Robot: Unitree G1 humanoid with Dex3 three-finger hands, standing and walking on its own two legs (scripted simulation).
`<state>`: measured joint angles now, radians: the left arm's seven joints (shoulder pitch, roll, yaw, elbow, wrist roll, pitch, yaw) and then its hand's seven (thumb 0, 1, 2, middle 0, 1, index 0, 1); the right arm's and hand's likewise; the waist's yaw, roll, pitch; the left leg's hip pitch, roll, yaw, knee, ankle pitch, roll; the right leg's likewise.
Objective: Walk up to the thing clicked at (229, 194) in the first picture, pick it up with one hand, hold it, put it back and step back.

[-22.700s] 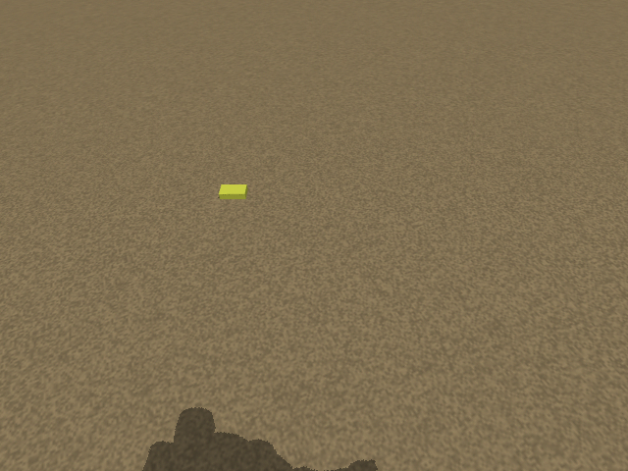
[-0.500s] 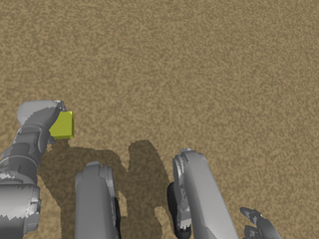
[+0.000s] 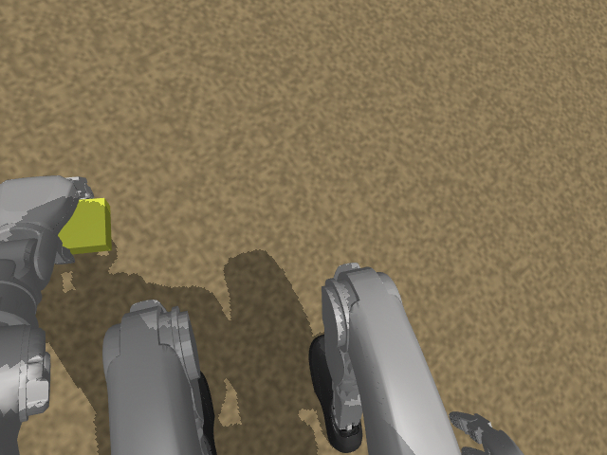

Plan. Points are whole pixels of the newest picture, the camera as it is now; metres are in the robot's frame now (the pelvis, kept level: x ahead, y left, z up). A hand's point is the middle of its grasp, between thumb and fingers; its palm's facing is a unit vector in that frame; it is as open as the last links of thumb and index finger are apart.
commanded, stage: crouch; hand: left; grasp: from above
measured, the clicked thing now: (59, 228) +0.45 +0.28 -0.21
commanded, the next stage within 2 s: lower in 0.16 s
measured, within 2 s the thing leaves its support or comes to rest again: rests again in 1.34 s
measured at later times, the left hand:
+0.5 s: hand (68, 236) +0.44 +0.28 -0.22, palm faces -0.50 -0.03 -0.86, open 9.7 cm
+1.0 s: hand (82, 239) +0.45 +0.28 -0.28, palm faces -0.49 -0.07 -0.87, open 9.7 cm
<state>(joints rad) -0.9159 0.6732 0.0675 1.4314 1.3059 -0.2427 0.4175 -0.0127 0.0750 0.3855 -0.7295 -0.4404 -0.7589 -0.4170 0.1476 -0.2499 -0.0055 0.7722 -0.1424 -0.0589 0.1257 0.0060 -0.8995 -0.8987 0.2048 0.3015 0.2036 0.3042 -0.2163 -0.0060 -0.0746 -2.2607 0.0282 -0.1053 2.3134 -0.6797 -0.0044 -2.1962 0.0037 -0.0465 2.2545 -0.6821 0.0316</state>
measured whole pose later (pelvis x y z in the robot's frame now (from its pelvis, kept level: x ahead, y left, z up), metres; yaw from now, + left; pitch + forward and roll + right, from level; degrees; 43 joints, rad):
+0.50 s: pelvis +0.00 +0.00 -0.03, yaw -2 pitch +34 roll -7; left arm -0.95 0.74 0.08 1.52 1.33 -0.28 0.45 -0.01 0.06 0.39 -0.75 -0.42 -0.78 -0.40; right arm 0.12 -0.27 0.05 0.77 -0.17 -0.07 0.14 0.00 -0.91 -0.90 0.20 0.30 0.20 0.30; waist -0.24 -0.04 -0.03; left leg -2.33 0.02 -0.14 2.43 -0.69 -0.01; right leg -2.26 0.01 -0.07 2.35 -0.68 0.03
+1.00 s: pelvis +0.01 +0.00 -0.06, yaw -4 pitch +31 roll -9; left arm -0.94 0.84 0.17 1.61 1.37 -0.30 0.55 -0.01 0.06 0.39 -0.75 -0.42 -0.78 -0.39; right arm 0.09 -0.28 0.11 0.77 -0.25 -0.11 0.18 0.00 -0.90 -0.89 0.20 0.30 0.20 0.30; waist -0.29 -0.07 0.05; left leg -2.38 0.02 -0.19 2.54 -0.72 -0.02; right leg -2.30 0.03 -0.11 2.43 -0.69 0.04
